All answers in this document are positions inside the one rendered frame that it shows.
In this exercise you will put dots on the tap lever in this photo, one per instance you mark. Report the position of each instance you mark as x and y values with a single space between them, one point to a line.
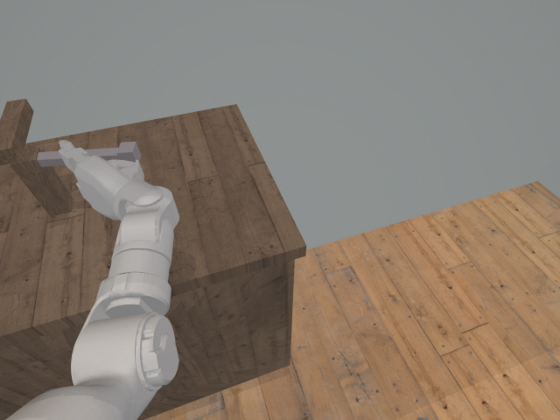
128 151

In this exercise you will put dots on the counter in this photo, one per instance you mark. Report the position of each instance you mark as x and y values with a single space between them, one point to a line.
232 264

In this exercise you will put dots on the robot left hand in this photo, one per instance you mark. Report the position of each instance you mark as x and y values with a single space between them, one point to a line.
99 180

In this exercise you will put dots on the robot left upper arm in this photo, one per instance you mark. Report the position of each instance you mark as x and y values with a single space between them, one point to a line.
119 364

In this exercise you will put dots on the robot left forearm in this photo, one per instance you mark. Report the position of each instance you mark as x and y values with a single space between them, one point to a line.
138 276

